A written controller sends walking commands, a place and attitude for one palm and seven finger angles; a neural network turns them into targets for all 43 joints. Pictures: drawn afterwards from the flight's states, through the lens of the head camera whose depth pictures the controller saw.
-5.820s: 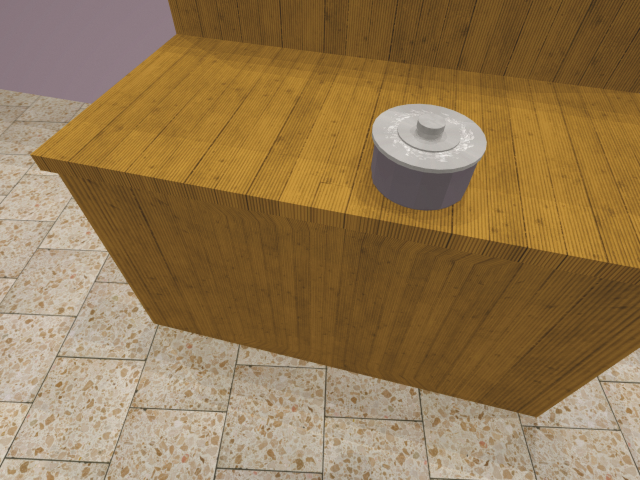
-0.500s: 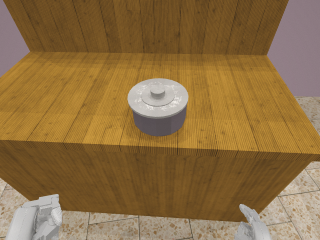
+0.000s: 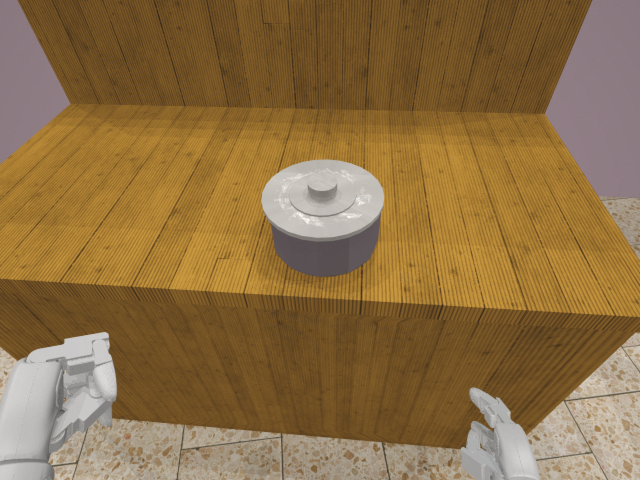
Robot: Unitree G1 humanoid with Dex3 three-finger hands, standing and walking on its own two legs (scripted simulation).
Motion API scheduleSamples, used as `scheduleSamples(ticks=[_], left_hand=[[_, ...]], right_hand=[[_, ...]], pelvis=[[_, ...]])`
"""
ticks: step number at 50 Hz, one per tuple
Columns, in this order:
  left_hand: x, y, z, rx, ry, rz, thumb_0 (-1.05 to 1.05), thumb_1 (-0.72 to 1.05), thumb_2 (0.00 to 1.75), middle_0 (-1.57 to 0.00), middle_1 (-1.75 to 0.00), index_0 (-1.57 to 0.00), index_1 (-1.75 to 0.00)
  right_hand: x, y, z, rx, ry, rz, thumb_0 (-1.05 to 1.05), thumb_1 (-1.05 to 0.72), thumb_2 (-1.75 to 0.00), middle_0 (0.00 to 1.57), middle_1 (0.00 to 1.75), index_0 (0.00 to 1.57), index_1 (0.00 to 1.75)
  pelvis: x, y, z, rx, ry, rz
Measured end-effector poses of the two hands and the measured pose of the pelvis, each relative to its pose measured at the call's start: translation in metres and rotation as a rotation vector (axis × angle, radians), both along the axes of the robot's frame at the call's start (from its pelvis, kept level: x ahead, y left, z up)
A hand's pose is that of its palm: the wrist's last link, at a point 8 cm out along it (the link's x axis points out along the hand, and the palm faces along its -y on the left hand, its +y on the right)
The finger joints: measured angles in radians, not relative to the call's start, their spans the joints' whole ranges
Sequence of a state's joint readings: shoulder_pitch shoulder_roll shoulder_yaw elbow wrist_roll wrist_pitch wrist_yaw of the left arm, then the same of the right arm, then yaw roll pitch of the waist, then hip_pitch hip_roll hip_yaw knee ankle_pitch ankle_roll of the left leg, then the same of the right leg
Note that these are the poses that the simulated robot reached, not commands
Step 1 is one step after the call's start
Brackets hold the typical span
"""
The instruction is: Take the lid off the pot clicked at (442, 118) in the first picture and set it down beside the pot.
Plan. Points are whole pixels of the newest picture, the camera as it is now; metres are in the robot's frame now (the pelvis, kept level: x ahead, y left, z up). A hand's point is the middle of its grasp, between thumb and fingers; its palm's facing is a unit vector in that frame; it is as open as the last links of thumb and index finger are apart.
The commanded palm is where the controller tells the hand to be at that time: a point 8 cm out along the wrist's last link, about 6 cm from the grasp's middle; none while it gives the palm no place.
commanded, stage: raise the hand higher, near the body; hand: left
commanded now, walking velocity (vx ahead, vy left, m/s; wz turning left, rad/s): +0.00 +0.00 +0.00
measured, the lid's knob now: (322, 185) +0.52 +0.07 +0.10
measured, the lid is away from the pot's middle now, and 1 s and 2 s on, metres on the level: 0.00 0.00 0.00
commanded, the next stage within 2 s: reach forward and open the fingers in 0.02 s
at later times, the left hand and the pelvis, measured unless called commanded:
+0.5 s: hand (82, 377) +0.17 +0.27 +0.11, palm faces -0.16 -0.07 -0.98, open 3.2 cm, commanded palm +0.16 +0.26 +0.18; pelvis -0.02 +0.00 -0.01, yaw +1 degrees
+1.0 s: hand (85, 319) +0.22 +0.27 +0.14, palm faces -0.10 -0.04 -0.99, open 8.9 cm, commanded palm +0.19 +0.26 +0.21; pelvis -0.05 +0.01 +0.00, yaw +2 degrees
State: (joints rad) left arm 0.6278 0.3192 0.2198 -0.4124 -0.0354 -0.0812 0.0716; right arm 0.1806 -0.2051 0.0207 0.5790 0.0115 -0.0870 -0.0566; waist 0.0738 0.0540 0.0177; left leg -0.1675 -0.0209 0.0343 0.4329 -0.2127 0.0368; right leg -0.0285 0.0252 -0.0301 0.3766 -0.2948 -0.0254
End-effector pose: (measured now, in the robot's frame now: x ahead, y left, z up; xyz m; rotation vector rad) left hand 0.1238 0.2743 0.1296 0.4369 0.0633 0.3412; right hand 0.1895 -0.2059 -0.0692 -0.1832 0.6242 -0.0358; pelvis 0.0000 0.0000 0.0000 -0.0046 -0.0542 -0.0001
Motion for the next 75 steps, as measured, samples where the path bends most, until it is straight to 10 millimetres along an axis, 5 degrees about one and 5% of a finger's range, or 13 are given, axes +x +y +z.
scheduleSamples(ticks=[7,14,19,29,52,68,75], left_hand=[[0.008,-0.002,0.016,0.03,-0.062,-0.018,0.01,0.89,0.9,-1.3,-1.5,-1.3,-1.5],[0.024,-0.014,0.035,0.74,0.158,-0.096,0.01,0.83,0.93,-1.28,-1.44,-1.28,-1.43],[0.03,-0.009,0.037,0.995,0.325,-0.165,0.0,0.72,1.0,-1.24,-1.31,-1.25,-1.3],[0.043,-0.007,0.045,1.037,0.43,-0.312,0.0,0.42,1.17,-1.14,-0.99,-1.15,-0.98],[0.082,0.001,0.073,1.063,0.309,-0.321,0.0,-0.23,1.45,-0.88,-0.21,-0.89,-0.2],[0.109,0.004,0.092,1.071,0.298,-0.28,0.0,-0.34,1.53,-0.85,-0.09,-0.86,-0.08],[0.129,-0.018,0.091,1.053,0.286,-0.313,0.0,-0.35,1.55,-0.85,-0.09,-0.86,-0.08]], right_hand=[[-0.011,-0.005,-0.007,0.001,0.034,-0.015,0.01,-0.9,-0.9,0.21,0.3,0.2,0.3],[-0.01,-0.016,-0.019,0.004,0.124,0.014,0.01,-0.9,-0.9,0.21,0.3,0.2,0.3],[-0.001,-0.02,-0.023,0.036,0.133,-0.004,0.01,-0.9,-0.9,0.2,0.3,0.2,0.3],[0.005,-0.012,-0.017,0.051,0.08,0.027,0.01,-0.91,-0.9,0.2,0.3,0.2,0.3],[-0.039,0.008,-0.024,0.056,0.142,0.046,0.01,-0.91,-0.9,0.2,0.3,0.2,0.3],[-0.035,0.02,-0.023,0.05,0.134,0.079,0.01,-0.91,-0.9,0.2,0.3,0.2,0.3],[-0.032,0.022,-0.026,0.054,0.146,0.094,0.01,-0.91,-0.9,0.2,0.3,0.2,0.3]], pelvis=[[-0.001,-0.001,0.0,0.0,-0.001,-0.003],[-0.01,-0.001,-0.005,0.003,0.059,-0.018],[-0.016,-0.001,-0.007,0.001,0.064,-0.007],[-0.027,-0.001,-0.005,-0.005,0.039,0.034],[-0.052,0.016,-0.004,-0.009,0.003,0.027],[-0.056,0.021,-0.005,-0.005,0.008,0.032],[-0.054,0.019,-0.005,-0.002,0.016,0.039]])
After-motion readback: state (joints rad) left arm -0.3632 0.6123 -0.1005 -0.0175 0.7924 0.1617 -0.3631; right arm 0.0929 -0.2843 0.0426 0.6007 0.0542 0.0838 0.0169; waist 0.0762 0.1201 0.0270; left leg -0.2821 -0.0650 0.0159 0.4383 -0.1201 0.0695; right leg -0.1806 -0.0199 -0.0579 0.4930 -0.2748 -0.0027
